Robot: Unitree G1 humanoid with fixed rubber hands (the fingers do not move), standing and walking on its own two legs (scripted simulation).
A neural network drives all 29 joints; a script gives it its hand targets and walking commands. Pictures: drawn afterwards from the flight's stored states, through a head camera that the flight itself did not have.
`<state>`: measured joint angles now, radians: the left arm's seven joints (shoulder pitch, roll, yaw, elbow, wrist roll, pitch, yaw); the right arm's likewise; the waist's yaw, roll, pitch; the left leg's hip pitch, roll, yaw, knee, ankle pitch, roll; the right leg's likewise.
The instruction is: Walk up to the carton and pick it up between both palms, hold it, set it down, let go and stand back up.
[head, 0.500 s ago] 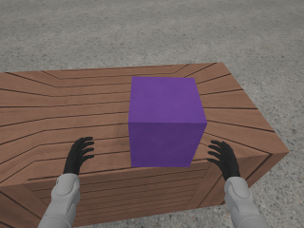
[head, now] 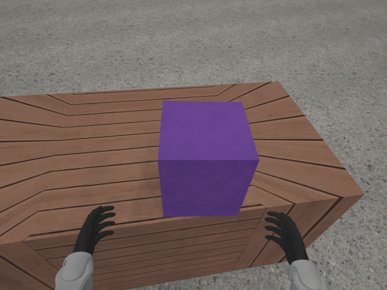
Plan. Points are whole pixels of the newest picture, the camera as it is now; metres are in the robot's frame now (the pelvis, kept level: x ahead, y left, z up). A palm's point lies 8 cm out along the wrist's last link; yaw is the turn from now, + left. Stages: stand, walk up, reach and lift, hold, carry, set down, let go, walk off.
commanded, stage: set down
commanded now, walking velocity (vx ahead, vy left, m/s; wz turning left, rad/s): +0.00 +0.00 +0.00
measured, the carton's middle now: (201, 160) +0.45 +0.00 -0.02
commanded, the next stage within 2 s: let go in 0.76 s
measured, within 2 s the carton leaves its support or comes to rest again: neither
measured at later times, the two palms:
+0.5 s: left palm (82, 272) +0.17 +0.24 -0.06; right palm (299, 279) +0.18 -0.20 -0.06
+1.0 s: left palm (83, 283) +0.16 +0.23 -0.07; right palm out of the picture +0.15 -0.22 -0.07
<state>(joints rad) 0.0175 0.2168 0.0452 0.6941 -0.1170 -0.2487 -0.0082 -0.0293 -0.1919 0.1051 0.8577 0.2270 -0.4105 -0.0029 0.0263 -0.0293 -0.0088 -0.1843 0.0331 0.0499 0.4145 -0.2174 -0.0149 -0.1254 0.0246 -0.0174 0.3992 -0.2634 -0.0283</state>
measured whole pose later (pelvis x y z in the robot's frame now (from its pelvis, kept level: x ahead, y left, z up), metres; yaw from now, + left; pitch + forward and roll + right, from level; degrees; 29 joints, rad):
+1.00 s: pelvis -0.01 +0.00 +0.00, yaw +0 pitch -4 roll +0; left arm 0.18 0.21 0.00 0.54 0.00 0.11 0.01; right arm 0.15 -0.18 -0.04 0.74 -0.02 -0.19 0.03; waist 0.00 -0.02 0.06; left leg -0.11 0.03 0.06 0.36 -0.19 -0.01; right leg -0.06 0.02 -0.01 0.35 -0.23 -0.02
